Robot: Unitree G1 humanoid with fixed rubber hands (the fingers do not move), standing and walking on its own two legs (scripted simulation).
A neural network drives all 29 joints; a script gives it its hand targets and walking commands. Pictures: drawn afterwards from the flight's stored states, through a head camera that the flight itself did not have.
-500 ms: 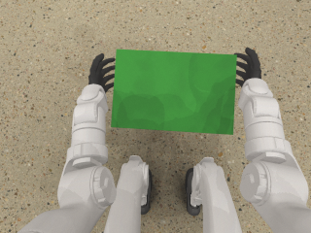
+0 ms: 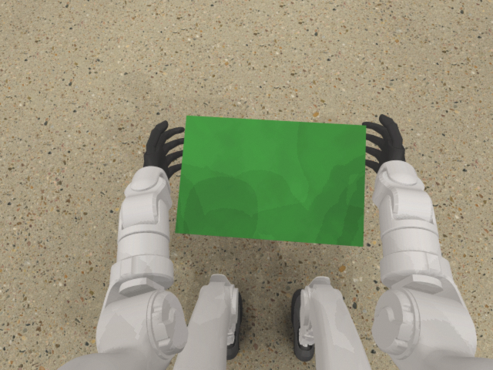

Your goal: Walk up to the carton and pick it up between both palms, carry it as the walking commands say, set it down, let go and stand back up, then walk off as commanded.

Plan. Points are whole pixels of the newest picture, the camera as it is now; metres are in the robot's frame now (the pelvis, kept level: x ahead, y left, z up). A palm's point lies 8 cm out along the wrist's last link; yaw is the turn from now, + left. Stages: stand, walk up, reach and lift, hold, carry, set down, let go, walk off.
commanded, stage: reach and lift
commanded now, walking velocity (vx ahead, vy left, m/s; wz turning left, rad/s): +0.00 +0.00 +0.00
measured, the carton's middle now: (269, 186) +0.42 +0.01 -0.14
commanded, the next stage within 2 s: none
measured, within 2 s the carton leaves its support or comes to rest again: neither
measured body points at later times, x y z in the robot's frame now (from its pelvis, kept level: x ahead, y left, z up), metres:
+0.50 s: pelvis +0.02 +0.00 +0.07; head +0.18 -0.01 +0.49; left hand +0.40 +0.20 +0.02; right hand +0.42 -0.18 +0.02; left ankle +0.07 +0.12 -0.59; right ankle +0.08 -0.11 -0.59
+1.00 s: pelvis +0.04 +0.01 +0.12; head +0.14 +0.00 +0.56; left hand +0.39 +0.20 +0.10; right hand +0.40 -0.18 +0.10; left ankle +0.07 +0.12 -0.59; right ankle +0.08 -0.11 -0.59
